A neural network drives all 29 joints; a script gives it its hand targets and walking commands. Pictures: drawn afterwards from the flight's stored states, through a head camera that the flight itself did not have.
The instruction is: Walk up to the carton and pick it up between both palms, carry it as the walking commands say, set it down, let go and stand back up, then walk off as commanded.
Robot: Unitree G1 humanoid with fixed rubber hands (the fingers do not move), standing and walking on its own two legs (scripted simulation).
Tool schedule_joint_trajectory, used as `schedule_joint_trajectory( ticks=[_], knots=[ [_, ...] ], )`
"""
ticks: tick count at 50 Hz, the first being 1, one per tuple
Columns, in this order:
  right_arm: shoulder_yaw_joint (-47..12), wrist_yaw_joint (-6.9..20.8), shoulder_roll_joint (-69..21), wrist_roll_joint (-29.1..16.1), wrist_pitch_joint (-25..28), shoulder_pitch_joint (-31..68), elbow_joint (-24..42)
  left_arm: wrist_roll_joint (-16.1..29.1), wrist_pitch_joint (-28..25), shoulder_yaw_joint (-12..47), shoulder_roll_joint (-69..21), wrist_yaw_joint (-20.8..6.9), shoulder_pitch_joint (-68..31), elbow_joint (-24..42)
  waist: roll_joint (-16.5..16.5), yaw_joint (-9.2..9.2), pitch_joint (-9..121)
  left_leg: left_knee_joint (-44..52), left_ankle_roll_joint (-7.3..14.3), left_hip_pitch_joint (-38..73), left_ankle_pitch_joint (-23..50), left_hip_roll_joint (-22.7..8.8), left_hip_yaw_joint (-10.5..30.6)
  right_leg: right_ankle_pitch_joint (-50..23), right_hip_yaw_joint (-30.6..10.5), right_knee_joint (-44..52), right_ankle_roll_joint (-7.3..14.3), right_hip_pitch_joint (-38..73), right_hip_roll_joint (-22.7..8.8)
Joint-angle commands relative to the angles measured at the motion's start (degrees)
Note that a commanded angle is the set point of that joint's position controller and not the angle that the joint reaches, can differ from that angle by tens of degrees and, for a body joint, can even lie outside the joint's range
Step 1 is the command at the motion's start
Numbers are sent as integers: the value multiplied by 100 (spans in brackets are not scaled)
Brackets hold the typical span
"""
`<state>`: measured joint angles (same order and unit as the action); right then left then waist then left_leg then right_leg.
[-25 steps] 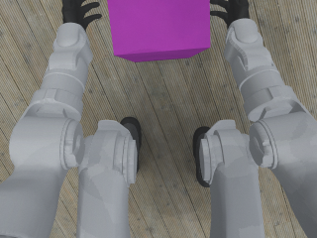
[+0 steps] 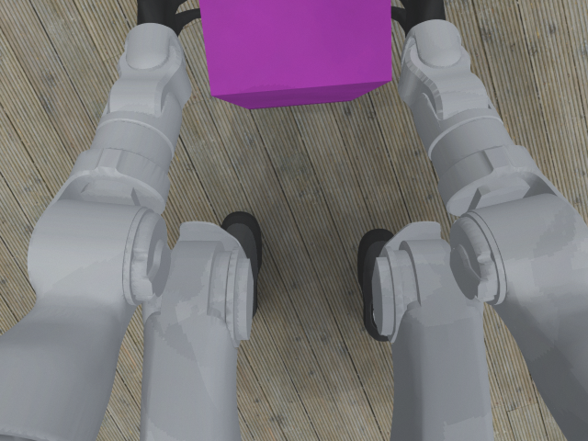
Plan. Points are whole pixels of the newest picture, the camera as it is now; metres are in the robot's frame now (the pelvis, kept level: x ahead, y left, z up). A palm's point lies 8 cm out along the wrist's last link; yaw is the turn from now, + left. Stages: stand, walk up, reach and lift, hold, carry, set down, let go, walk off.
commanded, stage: reach and lift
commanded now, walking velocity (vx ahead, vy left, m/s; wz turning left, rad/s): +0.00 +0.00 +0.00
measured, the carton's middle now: (295, 38) +0.52 +0.04 -0.25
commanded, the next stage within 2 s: none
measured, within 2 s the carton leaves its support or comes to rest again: leaves its support in 0.50 s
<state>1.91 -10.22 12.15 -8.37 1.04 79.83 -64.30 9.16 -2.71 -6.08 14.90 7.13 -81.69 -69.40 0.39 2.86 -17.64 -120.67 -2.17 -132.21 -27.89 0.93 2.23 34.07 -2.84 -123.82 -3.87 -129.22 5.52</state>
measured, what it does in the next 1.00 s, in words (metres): stands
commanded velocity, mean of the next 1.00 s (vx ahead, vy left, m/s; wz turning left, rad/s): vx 0.00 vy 0.00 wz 0.00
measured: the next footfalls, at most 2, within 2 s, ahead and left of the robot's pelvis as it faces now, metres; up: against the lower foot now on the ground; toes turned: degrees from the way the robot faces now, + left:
none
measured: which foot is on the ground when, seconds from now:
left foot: down 0.00-1.00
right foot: down 0.00-1.00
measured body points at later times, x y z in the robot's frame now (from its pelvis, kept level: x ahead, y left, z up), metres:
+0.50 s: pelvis +0.01 +0.00 -0.02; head +0.36 +0.01 +0.26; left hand +0.53 +0.18 -0.18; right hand +0.54 -0.09 -0.19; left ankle +0.13 +0.13 -0.35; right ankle +0.11 -0.13 -0.35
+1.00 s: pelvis +0.01 +0.00 -0.01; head +0.35 +0.01 +0.28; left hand +0.53 +0.18 -0.16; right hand +0.54 -0.08 -0.17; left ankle +0.13 +0.13 -0.35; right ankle +0.11 -0.13 -0.35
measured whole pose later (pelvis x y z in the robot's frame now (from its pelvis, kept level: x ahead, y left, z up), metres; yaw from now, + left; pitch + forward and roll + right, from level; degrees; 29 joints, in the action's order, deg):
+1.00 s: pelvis +0.01 +0.00 -0.01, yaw -2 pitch +38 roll +0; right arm 13.3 -11.9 5.0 1.0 -10.0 74.4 -55.2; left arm -3.6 10.4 -21.0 7.6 7.5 -74.6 -54.2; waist 1.0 4.6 -12.4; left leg -123.7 -4.2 -131.3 -30.4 3.7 4.2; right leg 35.1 -3.5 -125.8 -5.1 -129.0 9.0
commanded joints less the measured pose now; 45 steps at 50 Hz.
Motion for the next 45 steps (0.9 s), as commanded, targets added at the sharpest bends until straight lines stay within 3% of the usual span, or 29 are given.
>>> schedule_joint_trajectory(
  ticks=[1,3,5,10,16,24,34,45],
  knots=[
    [-143,124,-351,54,110,1532,609,-168,-106,-67,-276,7,-1037,464,355,271,6253,733,71,3774,1533,247,-338,-1381,448,1044,21,2502,110],
    [-203,193,-782,93,96,1713,664,-315,-93,-92,-682,-53,-1140,460,399,338,6212,729,96,3741,1532,288,-344,-1383,444,1033,20,2500,170],
    [-375,354,-1694,119,64,2007,697,-315,-54,120,-1594,-241,-1531,548,397,288,6225,671,117,3678,1537,349,-358,-1432,426,1014,43,2492,236],
    [-430,1093,-4289,563,-179,2842,799,-743,286,170,-4165,-997,-2392,751,301,327,6007,492,143,3453,1514,537,-463,-1394,461,895,123,2198,428],
    [-357,1489,-5292,845,-449,2807,1084,-833,623,138,-5251,-1462,-2257,905,365,283,5985,276,200,3358,1800,638,-559,-1595,564,781,160,2085,513],
    [-319,1545,-5655,825,-502,2768,1226,-854,815,183,-5662,-1646,-2102,1052,344,277,5985,228,228,3240,1962,672,-561,-1753,596,733,203,1947,565],
    [-418,1453,-5630,696,-527,3108,1333,-863,960,271,-5916,-1657,-2167,1192,406,295,5977,304,199,3220,1654,671,-560,-1436,643,782,209,1986,576],
    [-796,1329,-6123,509,-695,3493,1884,-813,1207,576,-6451,-1668,-2376,1683,396,356,7119,402,151,3808,1772,716,-656,-1567,705,876,168,2648,645]
  ],
)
